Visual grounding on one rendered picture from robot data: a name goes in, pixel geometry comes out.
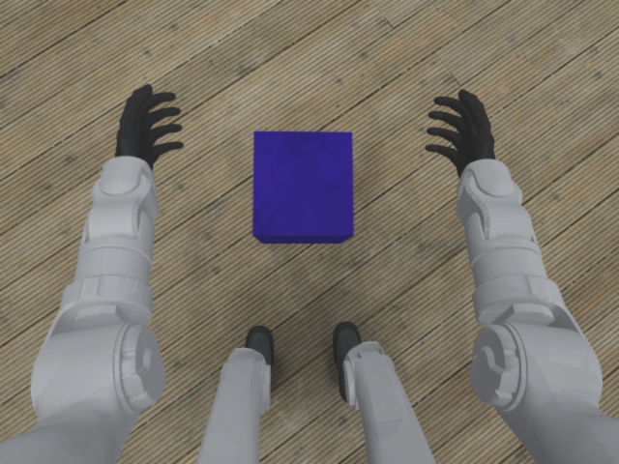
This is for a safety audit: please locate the robot right hand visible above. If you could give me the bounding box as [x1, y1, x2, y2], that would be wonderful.
[425, 89, 495, 178]

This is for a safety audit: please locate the left robot forearm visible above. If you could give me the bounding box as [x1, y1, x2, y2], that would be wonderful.
[31, 156, 160, 415]

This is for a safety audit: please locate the right robot upper arm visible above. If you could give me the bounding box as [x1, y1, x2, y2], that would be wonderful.
[468, 321, 619, 464]

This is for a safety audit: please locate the robot shin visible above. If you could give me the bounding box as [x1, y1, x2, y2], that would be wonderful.
[220, 348, 267, 378]
[344, 341, 395, 368]

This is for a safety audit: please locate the robot right shin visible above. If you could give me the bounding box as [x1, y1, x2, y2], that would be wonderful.
[344, 341, 395, 368]

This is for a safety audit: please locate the carton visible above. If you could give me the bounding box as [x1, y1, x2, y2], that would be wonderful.
[252, 131, 354, 244]

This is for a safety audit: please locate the left robot upper arm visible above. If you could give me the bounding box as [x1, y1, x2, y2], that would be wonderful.
[0, 321, 166, 464]

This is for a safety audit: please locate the right robot forearm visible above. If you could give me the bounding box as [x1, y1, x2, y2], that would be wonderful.
[456, 159, 603, 402]

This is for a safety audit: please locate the robot left hand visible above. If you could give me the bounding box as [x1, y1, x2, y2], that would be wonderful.
[115, 84, 184, 172]

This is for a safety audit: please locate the robot left shin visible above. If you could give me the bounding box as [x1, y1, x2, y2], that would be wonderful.
[220, 348, 267, 378]

